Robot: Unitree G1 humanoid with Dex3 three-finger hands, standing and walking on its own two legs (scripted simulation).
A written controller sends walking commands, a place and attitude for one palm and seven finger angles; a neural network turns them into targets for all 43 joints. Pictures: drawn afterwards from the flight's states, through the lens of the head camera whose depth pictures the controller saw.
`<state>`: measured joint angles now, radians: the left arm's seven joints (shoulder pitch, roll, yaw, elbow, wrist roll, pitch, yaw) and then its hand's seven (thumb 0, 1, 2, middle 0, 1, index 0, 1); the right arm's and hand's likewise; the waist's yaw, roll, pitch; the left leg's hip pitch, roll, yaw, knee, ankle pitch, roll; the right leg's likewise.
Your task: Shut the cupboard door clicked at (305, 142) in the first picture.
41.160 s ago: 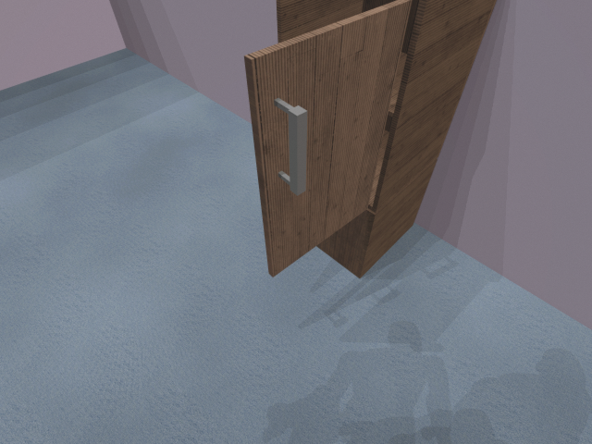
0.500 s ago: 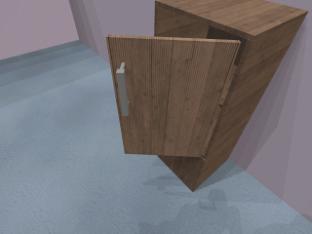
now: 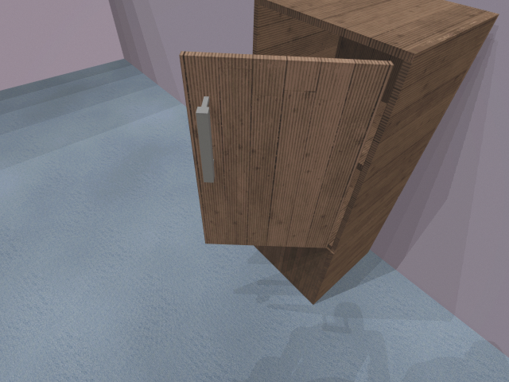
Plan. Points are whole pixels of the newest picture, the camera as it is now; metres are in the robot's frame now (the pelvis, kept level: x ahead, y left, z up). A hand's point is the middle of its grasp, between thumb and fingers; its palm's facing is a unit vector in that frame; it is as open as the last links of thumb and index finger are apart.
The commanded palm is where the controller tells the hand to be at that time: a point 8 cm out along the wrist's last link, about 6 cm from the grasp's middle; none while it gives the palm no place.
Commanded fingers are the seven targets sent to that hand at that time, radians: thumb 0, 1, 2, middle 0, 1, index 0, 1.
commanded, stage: shuffle to correct the standing spot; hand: left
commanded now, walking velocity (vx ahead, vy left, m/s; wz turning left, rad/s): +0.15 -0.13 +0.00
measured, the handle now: (207, 141) +0.55 +0.14 +0.08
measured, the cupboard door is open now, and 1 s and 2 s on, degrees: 48 48 48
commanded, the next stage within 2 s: come to a stop and stand still in 0.60 s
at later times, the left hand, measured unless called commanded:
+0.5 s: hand out of the picture +0.04 +0.11 -0.18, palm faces -0.02 -0.99 -0.12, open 7.4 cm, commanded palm none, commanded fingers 0.00 0.90 0.90 -0.20 -0.30 -0.20 -0.30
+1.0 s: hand out of the picture +0.09 +0.06 -0.19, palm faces +0.12 -0.99 -0.08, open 7.4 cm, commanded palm none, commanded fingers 0.00 0.90 0.90 -0.20 -0.30 -0.20 -0.30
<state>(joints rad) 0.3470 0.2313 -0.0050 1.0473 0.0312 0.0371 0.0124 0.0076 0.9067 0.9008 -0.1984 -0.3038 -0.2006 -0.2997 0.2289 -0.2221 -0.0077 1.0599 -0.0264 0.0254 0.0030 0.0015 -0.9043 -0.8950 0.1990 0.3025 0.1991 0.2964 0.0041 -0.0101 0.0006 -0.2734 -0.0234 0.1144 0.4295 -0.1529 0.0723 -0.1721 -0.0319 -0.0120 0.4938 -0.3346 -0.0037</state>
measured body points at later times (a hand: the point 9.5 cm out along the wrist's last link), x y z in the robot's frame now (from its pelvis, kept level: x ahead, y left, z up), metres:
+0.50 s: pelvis +0.04 -0.04 +0.00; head +0.05 -0.04 +0.45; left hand +0.04 +0.16 -0.17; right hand -0.01 -0.25 -0.16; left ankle +0.07 +0.07 -0.74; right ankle +0.03 -0.15 -0.71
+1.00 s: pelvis +0.12 -0.07 -0.01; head +0.15 -0.04 +0.44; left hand +0.09 +0.11 -0.18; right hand +0.22 -0.29 -0.15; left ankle +0.16 +0.01 -0.74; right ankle +0.07 -0.19 -0.73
